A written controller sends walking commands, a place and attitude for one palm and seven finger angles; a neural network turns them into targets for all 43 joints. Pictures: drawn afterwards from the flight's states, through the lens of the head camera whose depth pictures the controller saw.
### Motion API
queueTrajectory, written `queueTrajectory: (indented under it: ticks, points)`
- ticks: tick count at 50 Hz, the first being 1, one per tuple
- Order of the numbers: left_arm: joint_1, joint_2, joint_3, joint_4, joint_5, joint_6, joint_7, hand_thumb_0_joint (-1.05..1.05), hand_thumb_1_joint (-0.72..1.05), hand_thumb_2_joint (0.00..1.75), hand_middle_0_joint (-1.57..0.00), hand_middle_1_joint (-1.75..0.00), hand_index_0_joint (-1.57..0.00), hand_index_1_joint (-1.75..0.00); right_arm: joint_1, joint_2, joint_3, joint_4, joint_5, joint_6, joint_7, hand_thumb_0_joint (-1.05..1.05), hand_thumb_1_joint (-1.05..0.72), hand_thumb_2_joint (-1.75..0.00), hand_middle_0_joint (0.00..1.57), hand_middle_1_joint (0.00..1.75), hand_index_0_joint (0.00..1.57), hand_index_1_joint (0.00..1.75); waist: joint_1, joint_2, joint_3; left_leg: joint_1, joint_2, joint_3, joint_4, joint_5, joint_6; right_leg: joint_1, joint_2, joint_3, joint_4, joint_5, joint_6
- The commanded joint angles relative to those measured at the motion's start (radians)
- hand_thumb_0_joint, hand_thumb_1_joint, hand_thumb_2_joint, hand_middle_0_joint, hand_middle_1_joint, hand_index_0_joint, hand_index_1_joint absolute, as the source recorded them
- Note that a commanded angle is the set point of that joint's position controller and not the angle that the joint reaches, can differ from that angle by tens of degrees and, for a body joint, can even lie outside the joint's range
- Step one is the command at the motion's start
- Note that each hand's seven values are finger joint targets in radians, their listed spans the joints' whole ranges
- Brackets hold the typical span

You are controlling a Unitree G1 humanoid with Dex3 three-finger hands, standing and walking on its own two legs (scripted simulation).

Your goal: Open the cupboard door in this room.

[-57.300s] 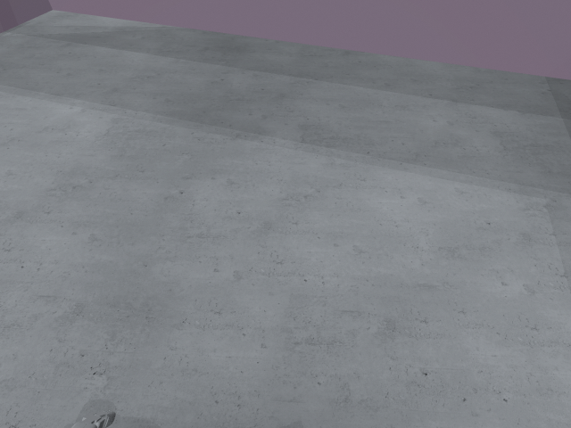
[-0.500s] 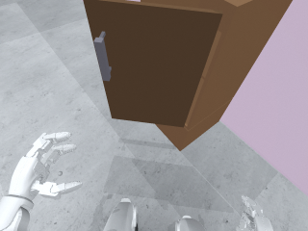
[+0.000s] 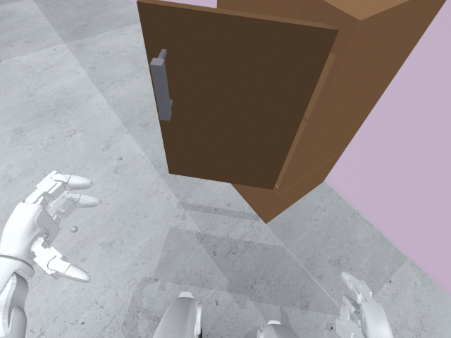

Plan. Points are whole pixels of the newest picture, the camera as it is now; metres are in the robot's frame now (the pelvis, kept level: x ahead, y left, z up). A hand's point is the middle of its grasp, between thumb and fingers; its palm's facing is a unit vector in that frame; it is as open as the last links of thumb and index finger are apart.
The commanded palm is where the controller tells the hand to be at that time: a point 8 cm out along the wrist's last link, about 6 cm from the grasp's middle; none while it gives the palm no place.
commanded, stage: raise the hand with hooked fingers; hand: left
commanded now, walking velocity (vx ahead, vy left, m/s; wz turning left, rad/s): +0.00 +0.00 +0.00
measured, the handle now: (164, 86) +0.63 +0.19 +0.04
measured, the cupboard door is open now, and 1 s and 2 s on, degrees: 45 45 45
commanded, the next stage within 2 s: move the hooked fingers beside the handle in 0.64 s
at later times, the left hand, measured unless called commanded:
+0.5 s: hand (85, 215) +0.29 +0.25 +0.06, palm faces -0.07 -1.00 -0.04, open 14.0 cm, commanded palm +0.27 +0.30 +0.06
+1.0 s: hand (94, 195) +0.32 +0.25 +0.06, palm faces -0.07 -1.00 -0.02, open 14.0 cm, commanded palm +0.32 +0.29 +0.06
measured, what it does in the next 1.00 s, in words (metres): stands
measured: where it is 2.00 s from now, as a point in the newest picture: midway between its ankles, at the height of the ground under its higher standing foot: outside the picture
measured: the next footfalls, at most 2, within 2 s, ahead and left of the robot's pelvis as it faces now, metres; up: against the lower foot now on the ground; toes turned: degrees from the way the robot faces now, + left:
none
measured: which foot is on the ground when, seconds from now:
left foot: down 0.00-1.00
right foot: down 0.00-1.00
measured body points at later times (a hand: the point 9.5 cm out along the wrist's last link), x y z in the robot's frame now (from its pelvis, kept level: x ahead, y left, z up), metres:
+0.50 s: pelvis +0.01 -0.02 +0.00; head +0.07 -0.01 +0.44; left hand +0.29 +0.30 +0.06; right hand +0.15 -0.28 -0.08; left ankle +0.09 +0.09 -0.65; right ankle +0.00 -0.15 -0.65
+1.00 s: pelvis +0.00 -0.02 -0.01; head +0.07 +0.00 +0.43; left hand +0.32 +0.30 +0.06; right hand +0.15 -0.28 -0.09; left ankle +0.09 +0.09 -0.65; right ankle +0.00 -0.15 -0.65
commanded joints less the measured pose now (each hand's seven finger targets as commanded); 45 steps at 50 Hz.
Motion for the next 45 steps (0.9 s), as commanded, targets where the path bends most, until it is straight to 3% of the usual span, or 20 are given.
queueTrajectory:
  ticks: [1, 6, 8, 9, 13, 15, 19, 20, 22, 24, 26, 31, 33, 37, 40, 42, 45]
  points:
    - [-0.184, 0.248, 0.111, -0.160, -0.045, -0.069, -0.024, 0.00, -0.50, 0.30, -0.30, -1.20, -0.30, -1.20, 0.001, -0.179, -0.081, -0.118, 0.006, -0.050, -0.017, 0.00, -0.90, -0.90, 0.20, 0.30, 0.20, 0.30, -0.007, 0.109, -0.255, 0.436, -0.009, -0.087, -0.209, 0.036, -0.026, -0.113, 0.058, -0.006, -0.148, 0.101, -0.057]
    - [-0.222, 0.285, 0.142, -0.098, -0.061, -0.068, -0.056, 0.00, -0.50, 0.30, -0.30, -1.20, -0.30, -1.20, 0.015, -0.183, -0.083, -0.109, 0.008, -0.049, -0.019, 0.00, -0.90, -0.90, 0.20, 0.30, 0.20, 0.30, -0.007, 0.080, -0.275, 0.411, -0.011, -0.064, -0.180, 0.084, -0.019, -0.092, 0.057, 0.007, -0.155, 0.122, -0.054]
    - [-0.224, 0.275, 0.132, -0.088, -0.066, -0.069, -0.070, 0.00, -0.50, 0.30, -0.30, -1.20, -0.30, -1.20, 0.017, -0.182, -0.084, -0.110, 0.008, -0.049, -0.015, 0.00, -0.90, -0.90, 0.20, 0.30, 0.20, 0.30, -0.001, 0.102, -0.283, 0.417, -0.014, -0.058, -0.175, 0.113, -0.018, -0.084, 0.055, 0.008, -0.154, 0.140, -0.055]
    - [-0.215, 0.267, 0.123, -0.084, -0.066, -0.067, -0.075, 0.00, -0.50, 0.30, -0.30, -1.20, -0.30, -1.20, 0.017, -0.181, -0.088, -0.112, 0.010, -0.048, -0.014, 0.00, -0.90, -0.90, 0.20, 0.30, 0.20, 0.30, -0.007, 0.079, -0.277, 0.412, -0.012, -0.057, -0.174, 0.103, -0.015, -0.090, 0.057, 0.011, -0.159, 0.134, -0.052]
    - [-0.199, 0.270, 0.126, -0.088, -0.072, -0.067, -0.077, 0.00, -0.50, 0.30, -0.30, -1.20, -0.30, -1.20, 0.022, -0.182, -0.091, -0.116, 0.012, -0.047, -0.008, 0.00, -0.90, -0.90, 0.20, 0.30, 0.20, 0.30, -0.002, 0.085, -0.278, 0.398, -0.015, -0.048, -0.166, 0.123, -0.012, -0.079, 0.057, 0.017, -0.158, 0.151, -0.052]
    - [-0.212, 0.307, 0.158, -0.115, -0.073, -0.078, -0.064, 0.00, -0.50, 0.30, -0.30, -1.20, -0.30, -1.20, 0.025, -0.181, -0.090, -0.117, 0.008, -0.050, -0.006, 0.00, -0.90, -0.90, 0.20, 0.30, 0.20, 0.30, 0.008, 0.094, -0.295, 0.396, -0.017, -0.047, -0.157, 0.146, -0.012, -0.064, 0.059, 0.020, -0.148, 0.165, -0.056]
    - [-0.199, 0.289, 0.152, -0.092, -0.072, -0.084, -0.053, 0.00, -0.50, 0.30, -0.30, -1.20, -0.30, -1.20, 0.024, -0.178, -0.089, -0.120, 0.010, -0.040, -0.005, 0.00, -0.90, -0.90, 0.20, 0.30, 0.20, 0.30, 0.002, 0.081, -0.265, 0.373, -0.015, -0.040, -0.161, 0.107, -0.012, -0.073, 0.056, 0.025, -0.157, 0.138, -0.049]
    - [-0.220, 0.293, 0.153, -0.109, -0.076, -0.089, -0.051, 0.00, -0.50, 0.30, -0.30, -1.20, -0.30, -1.20, 0.022, -0.175, -0.087, -0.120, 0.009, -0.043, -0.006, 0.00, -0.90, -0.90, 0.20, 0.30, 0.20, 0.30, 0.003, 0.100, -0.274, 0.371, -0.017, -0.037, -0.153, 0.115, -0.010, -0.069, 0.059, 0.031, -0.154, 0.141, -0.053]
    - [-0.206, 0.288, 0.154, -0.091, -0.077, -0.090, -0.052, 0.00, -0.50, 0.30, -0.30, -1.20, -0.30, -1.20, 0.025, -0.174, -0.087, -0.120, 0.009, -0.039, -0.006, 0.00, -0.90, -0.90, 0.20, 0.30, 0.20, 0.30, 0.000, 0.064, -0.281, 0.362, -0.017, -0.031, -0.146, 0.127, -0.009, -0.052, 0.055, 0.038, -0.158, 0.159, -0.046]
    - [-0.218, 0.283, 0.141, -0.105, -0.075, -0.097, -0.056, 0.00, -0.50, 0.30, -0.30, -1.20, -0.30, -1.20, 0.021, -0.174, -0.088, -0.118, 0.012, -0.038, -0.007, 0.00, -0.90, -0.90, 0.20, 0.30, 0.20, 0.30, -0.003, 0.090, -0.279, 0.371, -0.017, -0.030, -0.146, 0.116, -0.009, -0.065, 0.053, 0.041, -0.160, 0.149, -0.046]
    - [-0.218, 0.277, 0.136, -0.070, -0.077, -0.092, -0.060, 0.00, -0.50, 0.30, -0.30, -1.20, -0.30, -1.20, 0.022, -0.175, -0.084, -0.115, 0.012, -0.035, -0.010, 0.00, -0.90, -0.90, 0.20, 0.30, 0.20, 0.30, -0.007, 0.059, -0.261, 0.342, -0.016, -0.027, -0.138, 0.106, -0.009, -0.064, 0.055, 0.048, -0.163, 0.141, -0.044]
    - [-0.232, 0.291, 0.145, -0.073, -0.079, -0.092, -0.066, 0.00, -0.50, 0.30, -0.30, -1.20, -0.30, -1.20, 0.015, -0.172, -0.082, -0.117, 0.012, -0.032, -0.013, 0.00, -0.90, -0.90, 0.20, 0.30, 0.20, 0.30, -0.001, 0.073, -0.281, 0.344, -0.017, -0.025, -0.130, 0.111, -0.008, -0.055, 0.052, 0.057, -0.161, 0.143, -0.045]
    - [-0.232, 0.274, 0.131, -0.062, -0.083, -0.093, -0.072, 0.00, -0.50, 0.30, -0.30, -1.20, -0.30, -1.20, 0.014, -0.172, -0.082, -0.116, 0.013, -0.030, -0.015, 0.00, -0.90, -0.90, 0.20, 0.30, 0.20, 0.30, -0.008, 0.035, -0.259, 0.329, -0.017, -0.024, -0.127, 0.104, -0.006, -0.056, 0.051, 0.062, -0.170, 0.138, -0.041]
    - [-0.249, 0.277, 0.128, -0.078, -0.080, -0.104, -0.069, 0.00, -0.50, 0.30, -0.30, -1.20, -0.30, -1.20, 0.010, -0.170, -0.081, -0.112, 0.013, -0.031, -0.015, 0.00, -0.90, -0.90, 0.20, 0.30, 0.20, 0.30, -0.006, 0.078, -0.271, 0.351, -0.016, -0.028, -0.133, 0.099, -0.009, -0.076, 0.053, 0.053, -0.158, 0.133, -0.044]
    - [-0.370, 0.289, 0.126, -0.034, -0.074, -0.106, -0.060, 0.00, -0.50, 0.30, -0.30, -1.20, -0.30, -1.20, 0.018, -0.175, -0.077, -0.090, 0.011, -0.029, -0.027, 0.00, -0.90, -0.90, 0.20, 0.30, 0.20, 0.30, -0.027, 0.044, -0.248, 0.320, -0.014, -0.034, -0.118, 0.060, -0.007, -0.101, 0.057, 0.056, -0.155, 0.094, -0.045]
    - [-0.448, 0.301, 0.120, 0.025, -0.060, -0.105, -0.061, 0.00, -0.50, 0.30, -0.30, -1.20, -0.30, -1.20, 0.016, -0.179, -0.073, -0.076, 0.010, -0.024, -0.032, 0.00, -0.90, -0.90, 0.20, 0.30, 0.20, 0.30, -0.032, 0.065, -0.238, 0.304, -0.013, -0.033, -0.112, 0.041, -0.009, -0.112, 0.049, 0.064, -0.155, 0.074, -0.045]
    - [-0.519, 0.317, 0.113, 0.058, -0.047, -0.106, -0.069, 0.00, -0.50, 0.30, -0.30, -1.20, -0.30, -1.20, 0.024, -0.181, -0.073, -0.067, 0.010, -0.022, -0.037, 0.00, -0.90, -0.90, 0.20, 0.30, 0.20, 0.30, -0.025, 0.078, -0.283, 0.322, -0.014, -0.035, -0.105, 0.061, -0.008, -0.105, 0.051, 0.064, -0.146, 0.090, -0.051]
